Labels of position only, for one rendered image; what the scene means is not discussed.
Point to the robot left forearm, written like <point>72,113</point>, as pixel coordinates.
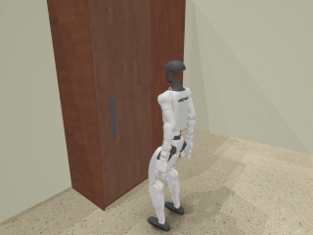
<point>167,142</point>

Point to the right robot thigh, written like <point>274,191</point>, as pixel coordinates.
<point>171,173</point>

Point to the robot left hand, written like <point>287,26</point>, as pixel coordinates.
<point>161,166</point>

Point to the robot right hand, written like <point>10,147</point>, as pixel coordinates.
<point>189,146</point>

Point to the robot right upper arm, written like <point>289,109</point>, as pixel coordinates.
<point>191,114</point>

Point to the wardrobe door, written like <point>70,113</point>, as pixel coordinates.
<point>165,22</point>
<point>120,33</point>

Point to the handle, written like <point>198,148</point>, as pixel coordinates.
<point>113,120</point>

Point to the robot right shin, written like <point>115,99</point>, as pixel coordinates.
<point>174,189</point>

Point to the robot right forearm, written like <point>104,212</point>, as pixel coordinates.
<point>190,130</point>

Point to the robot left upper arm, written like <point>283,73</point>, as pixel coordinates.
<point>165,100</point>

